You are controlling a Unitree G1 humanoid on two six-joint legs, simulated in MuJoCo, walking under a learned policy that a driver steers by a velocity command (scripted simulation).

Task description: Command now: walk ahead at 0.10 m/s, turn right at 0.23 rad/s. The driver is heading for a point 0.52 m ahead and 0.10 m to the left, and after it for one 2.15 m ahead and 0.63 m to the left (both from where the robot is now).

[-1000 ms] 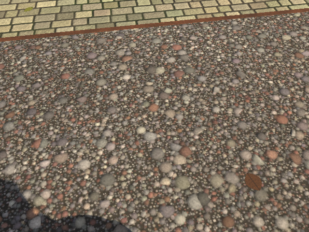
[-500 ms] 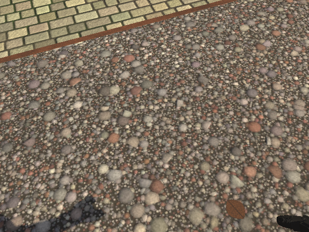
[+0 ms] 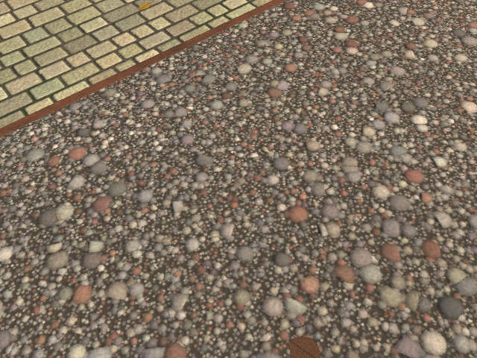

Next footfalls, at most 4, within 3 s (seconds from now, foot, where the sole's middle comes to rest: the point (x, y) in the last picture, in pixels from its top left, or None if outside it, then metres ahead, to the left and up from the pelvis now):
0.30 left None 0.08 0.13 -0.77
1.84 right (290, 355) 0.48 -0.09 -0.77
2.26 left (206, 321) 0.58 0.14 -0.77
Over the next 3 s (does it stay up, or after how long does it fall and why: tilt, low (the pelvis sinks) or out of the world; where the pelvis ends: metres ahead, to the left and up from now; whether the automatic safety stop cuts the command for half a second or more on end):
stays up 0.49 0.03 0.00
